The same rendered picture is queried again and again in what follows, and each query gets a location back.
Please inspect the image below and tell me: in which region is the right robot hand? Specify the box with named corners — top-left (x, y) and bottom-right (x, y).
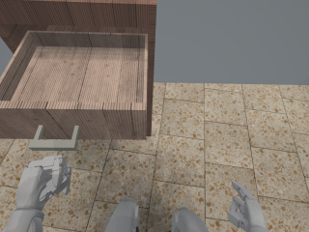
top-left (228, 181), bottom-right (267, 232)

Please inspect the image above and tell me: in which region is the robot left forearm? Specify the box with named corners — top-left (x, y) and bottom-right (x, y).
top-left (2, 208), bottom-right (44, 232)

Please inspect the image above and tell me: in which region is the robot left thigh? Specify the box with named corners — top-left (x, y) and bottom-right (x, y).
top-left (104, 201), bottom-right (139, 232)

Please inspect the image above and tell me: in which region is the drawer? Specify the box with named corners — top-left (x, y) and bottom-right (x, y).
top-left (0, 30), bottom-right (148, 140)

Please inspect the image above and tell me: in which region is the left robot hand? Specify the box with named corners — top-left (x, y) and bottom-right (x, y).
top-left (16, 155), bottom-right (72, 211)

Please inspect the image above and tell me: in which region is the robot thigh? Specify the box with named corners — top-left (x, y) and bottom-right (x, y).
top-left (104, 201), bottom-right (139, 232)
top-left (172, 210), bottom-right (210, 232)

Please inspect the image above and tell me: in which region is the robot right thigh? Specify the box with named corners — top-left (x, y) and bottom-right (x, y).
top-left (172, 210), bottom-right (210, 232)

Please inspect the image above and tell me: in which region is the handle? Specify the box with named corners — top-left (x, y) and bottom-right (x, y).
top-left (28, 125), bottom-right (80, 151)

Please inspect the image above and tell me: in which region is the cabinet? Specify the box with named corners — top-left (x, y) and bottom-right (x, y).
top-left (0, 0), bottom-right (157, 136)

